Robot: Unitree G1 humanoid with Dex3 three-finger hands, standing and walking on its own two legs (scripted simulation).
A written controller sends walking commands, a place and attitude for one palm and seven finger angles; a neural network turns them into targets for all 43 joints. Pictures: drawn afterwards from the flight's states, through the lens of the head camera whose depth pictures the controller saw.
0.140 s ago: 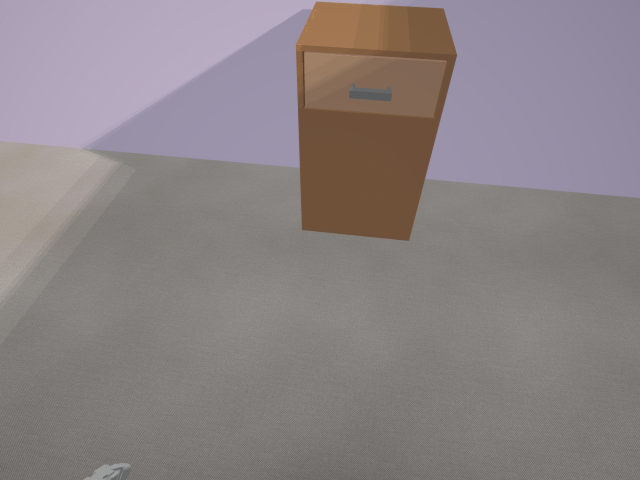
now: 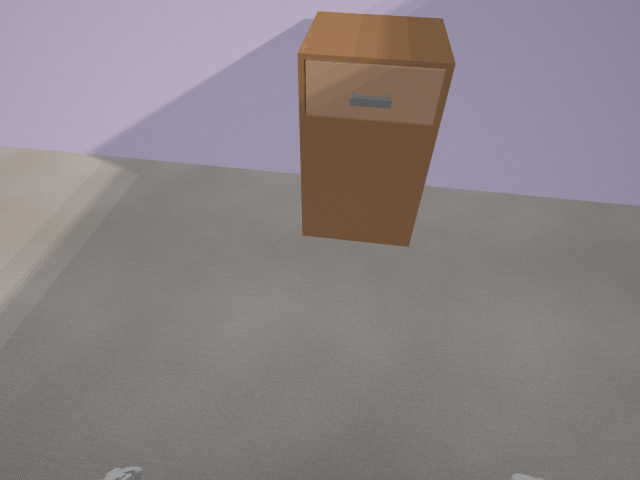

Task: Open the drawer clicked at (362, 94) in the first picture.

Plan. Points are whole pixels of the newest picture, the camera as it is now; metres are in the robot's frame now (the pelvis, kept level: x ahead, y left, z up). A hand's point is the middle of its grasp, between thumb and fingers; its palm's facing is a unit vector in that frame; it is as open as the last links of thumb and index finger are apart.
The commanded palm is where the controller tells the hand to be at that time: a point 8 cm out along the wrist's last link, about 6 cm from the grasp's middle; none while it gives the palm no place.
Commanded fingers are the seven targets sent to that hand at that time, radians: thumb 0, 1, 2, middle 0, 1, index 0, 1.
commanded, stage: stand and wait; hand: left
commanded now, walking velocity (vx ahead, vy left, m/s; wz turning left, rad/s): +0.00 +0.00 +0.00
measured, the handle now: (370, 98) +1.23 -0.08 -0.08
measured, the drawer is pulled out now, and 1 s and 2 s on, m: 0.00 0.00 0.00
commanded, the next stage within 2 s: look at it before walking up in 0.68 s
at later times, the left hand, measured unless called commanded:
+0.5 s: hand out of the picture +0.04 +0.24 -0.15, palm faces -0.02 -0.94 -0.33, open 7.3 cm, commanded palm none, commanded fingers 0.00 0.90 0.90 -0.20 -0.30 -0.20 -0.30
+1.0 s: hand out of the picture +0.05 +0.24 -0.15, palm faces -0.03 -0.95 -0.32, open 7.3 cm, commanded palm none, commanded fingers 0.00 0.90 0.90 -0.20 -0.30 -0.20 -0.30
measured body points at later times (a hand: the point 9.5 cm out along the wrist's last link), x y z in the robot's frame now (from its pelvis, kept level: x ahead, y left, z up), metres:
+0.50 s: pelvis -0.02 -0.01 +0.00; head -0.02 -0.01 +0.45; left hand +0.05 +0.29 -0.13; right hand +0.05 -0.31 -0.13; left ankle +0.00 +0.12 -0.74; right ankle +0.00 -0.13 -0.74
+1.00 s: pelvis -0.02 -0.01 +0.01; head -0.02 -0.01 +0.46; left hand +0.05 +0.28 -0.13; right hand +0.05 -0.30 -0.13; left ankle +0.00 +0.12 -0.74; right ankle +0.00 -0.13 -0.74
